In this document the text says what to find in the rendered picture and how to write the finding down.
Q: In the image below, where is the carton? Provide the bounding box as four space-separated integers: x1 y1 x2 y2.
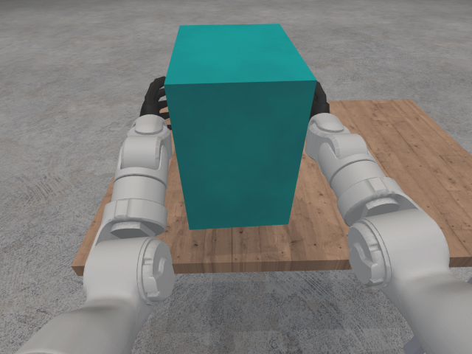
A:
164 24 317 230

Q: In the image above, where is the right robot upper arm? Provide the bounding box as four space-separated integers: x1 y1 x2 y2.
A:
348 209 472 354

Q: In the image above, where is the right robot forearm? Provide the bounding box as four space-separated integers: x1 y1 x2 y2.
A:
305 113 450 262

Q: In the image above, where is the left robot forearm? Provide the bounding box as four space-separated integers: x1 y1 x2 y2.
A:
83 114 173 294

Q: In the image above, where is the table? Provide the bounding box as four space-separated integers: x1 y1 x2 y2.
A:
71 99 472 354

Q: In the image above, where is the right robot hand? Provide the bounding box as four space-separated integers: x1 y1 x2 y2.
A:
309 81 330 121

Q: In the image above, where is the left robot hand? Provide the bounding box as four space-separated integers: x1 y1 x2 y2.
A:
139 76 172 130

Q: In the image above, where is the left robot upper arm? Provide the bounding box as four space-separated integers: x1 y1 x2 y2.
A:
14 237 175 354

